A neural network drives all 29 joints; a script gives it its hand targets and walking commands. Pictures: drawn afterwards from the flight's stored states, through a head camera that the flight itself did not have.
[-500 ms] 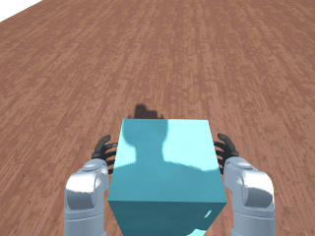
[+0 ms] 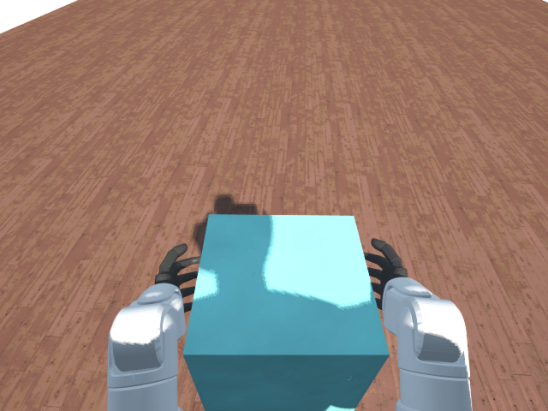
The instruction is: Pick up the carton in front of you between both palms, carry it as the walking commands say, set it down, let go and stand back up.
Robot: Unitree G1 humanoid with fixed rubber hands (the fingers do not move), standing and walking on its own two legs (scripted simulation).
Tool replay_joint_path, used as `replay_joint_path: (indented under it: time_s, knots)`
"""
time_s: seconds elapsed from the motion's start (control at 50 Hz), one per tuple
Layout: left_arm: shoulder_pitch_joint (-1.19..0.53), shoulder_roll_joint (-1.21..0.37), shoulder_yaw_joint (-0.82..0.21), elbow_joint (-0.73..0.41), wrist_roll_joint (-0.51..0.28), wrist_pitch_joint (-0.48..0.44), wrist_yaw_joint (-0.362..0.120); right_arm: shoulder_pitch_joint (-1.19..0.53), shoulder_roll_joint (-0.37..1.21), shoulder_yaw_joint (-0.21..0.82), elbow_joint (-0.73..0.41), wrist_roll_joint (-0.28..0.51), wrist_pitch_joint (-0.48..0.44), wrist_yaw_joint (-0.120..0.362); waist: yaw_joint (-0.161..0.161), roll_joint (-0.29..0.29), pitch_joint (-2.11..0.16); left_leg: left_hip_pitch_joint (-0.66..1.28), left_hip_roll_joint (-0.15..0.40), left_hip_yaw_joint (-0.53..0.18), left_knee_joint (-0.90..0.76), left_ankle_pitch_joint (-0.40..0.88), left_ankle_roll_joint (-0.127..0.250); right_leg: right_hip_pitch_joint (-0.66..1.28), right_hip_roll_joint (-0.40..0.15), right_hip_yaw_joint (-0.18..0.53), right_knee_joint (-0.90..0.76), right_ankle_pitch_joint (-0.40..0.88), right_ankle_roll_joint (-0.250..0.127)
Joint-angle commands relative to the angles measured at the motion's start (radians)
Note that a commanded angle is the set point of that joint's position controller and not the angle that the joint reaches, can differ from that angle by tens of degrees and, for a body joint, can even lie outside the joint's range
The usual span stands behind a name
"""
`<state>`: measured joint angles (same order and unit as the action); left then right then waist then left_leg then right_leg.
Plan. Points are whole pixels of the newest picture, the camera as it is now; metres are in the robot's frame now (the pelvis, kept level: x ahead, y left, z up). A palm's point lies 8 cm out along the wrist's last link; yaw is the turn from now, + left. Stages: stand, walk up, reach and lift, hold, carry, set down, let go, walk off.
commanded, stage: carry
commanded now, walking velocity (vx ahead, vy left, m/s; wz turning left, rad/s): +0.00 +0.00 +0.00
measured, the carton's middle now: (280, 321) +0.26 +0.00 +0.02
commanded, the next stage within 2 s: hold in 1.18 s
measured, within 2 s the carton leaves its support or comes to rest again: neither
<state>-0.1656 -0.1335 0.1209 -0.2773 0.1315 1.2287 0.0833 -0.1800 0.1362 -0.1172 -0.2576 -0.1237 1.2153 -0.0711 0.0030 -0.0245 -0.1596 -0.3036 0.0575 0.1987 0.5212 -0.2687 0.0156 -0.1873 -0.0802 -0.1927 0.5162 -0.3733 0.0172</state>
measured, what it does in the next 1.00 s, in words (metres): stands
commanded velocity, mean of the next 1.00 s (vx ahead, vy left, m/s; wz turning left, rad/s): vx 0.00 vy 0.00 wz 0.00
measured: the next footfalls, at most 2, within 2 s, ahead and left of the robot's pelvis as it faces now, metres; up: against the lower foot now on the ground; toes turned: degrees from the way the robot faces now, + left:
none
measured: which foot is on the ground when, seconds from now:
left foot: down 0.00-1.00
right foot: down 0.00-1.00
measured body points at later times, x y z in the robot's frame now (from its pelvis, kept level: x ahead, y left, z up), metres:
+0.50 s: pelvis -0.01 +0.00 +0.00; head -0.04 +0.00 +0.45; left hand +0.26 +0.15 +0.05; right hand +0.26 -0.16 +0.06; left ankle +0.00 +0.10 -0.73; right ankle -0.07 -0.10 -0.73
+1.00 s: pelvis -0.05 -0.01 +0.00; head -0.07 -0.01 +0.45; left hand +0.26 +0.14 +0.03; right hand +0.26 -0.16 +0.04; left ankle +0.00 +0.10 -0.73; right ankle -0.07 -0.10 -0.73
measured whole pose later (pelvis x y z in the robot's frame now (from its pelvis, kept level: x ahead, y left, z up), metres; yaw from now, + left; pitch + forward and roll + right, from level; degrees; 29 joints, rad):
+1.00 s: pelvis -0.05 -0.01 +0.00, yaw +0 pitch +2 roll +0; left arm -0.22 -0.14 0.18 0.20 0.24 0.70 0.02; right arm -0.22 0.14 -0.19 0.19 -0.25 0.69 -0.01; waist 0.00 0.00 -0.10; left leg -0.34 0.08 0.20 0.50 -0.19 0.02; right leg -0.23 -0.05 -0.19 0.51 -0.31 -0.02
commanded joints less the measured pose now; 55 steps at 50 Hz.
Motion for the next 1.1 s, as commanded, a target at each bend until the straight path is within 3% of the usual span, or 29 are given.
replay_joint_path:
  time_s: [0.0, 0.18, 0.4, 0.64, 0.76, 0.84, 0.98, 1.08]
  knots:
    - [-0.488, -0.893, -0.727, -0.083, -0.435, -0.004, -0.262, -0.428, 0.913, 0.696, -0.054, 0.395, 0.0, 0.238, -0.001, 0.048, -0.245, 0.201, 0.136, -0.113, 0.028, 0.789, 0.014, 0.051, -0.082, 0.067, 0.009, 0.57, 0.019]
    - [-0.406, -0.915, -0.734, -0.064, -0.405, -0.036, -0.264, -0.372, 0.93, 0.73, -0.059, 0.385, -0.027, 0.245, -0.001, 0.021, -0.248, 0.18, 0.117, -0.094, 0.044, 0.673, 0.004, 0.077, -0.089, 0.071, 0.012, 0.646, 0.01]
    - [-0.412, -0.866, -0.716, 0.018, -0.328, -0.178, -0.269, -0.374, 0.879, 0.708, 0.019, 0.318, -0.162, 0.253, -0.005, 0.022, -0.165, 0.134, 0.122, -0.104, -0.004, 0.438, 0.008, 0.028, -0.096, 0.086, -0.037, 0.447, -0.01]
    - [-0.422, -0.777, -0.544, 0.23, -0.178, -0.39, -0.261, -0.376, 0.793, 0.535, 0.235, 0.161, -0.371, 0.243, -0.002, 0.021, -0.111, 0.108, 0.119, -0.115, -0.068, 0.245, 0.007, -0.033, -0.097, 0.106, -0.104, 0.245, -0.03]
    - [-0.502, -0.818, -0.446, 0.389, -0.112, -0.525, -0.273, -0.455, 0.831, 0.435, 0.393, 0.092, -0.506, 0.256, -0.002, 0.023, -0.125, 0.106, 0.118, -0.119, -0.085, 0.194, 0.004, -0.044, -0.092, 0.111, -0.117, 0.187, -0.037]
    - [-0.542, -0.872, -0.44, 0.441, -0.103, -0.586, -0.285, -0.493, 0.884, 0.427, 0.446, 0.08, -0.567, 0.269, -0.002, 0.025, -0.15, 0.113, 0.117, -0.12, -0.083, 0.195, 0.003, -0.038, -0.09, 0.112, -0.113, 0.186, -0.042]
    - [-0.504, -0.906, -0.518, 0.376, -0.146, -0.555, -0.286, -0.452, 0.916, 0.502, 0.383, 0.124, -0.538, 0.273, -0.003, 0.028, -0.185, 0.122, 0.119, -0.117, -0.067, 0.25, 0.002, -0.021, -0.089, 0.109, -0.092, 0.236, -0.041]
    - [-0.475, -0.874, -0.504, 0.363, -0.138, -0.522, -0.282, -0.426, 0.883, 0.488, 0.367, 0.119, -0.506, 0.269, -0.003, 0.027, -0.168, 0.109, 0.122, -0.115, -0.064, 0.26, 0.0, -0.027, -0.089, 0.11, -0.087, 0.257, -0.039]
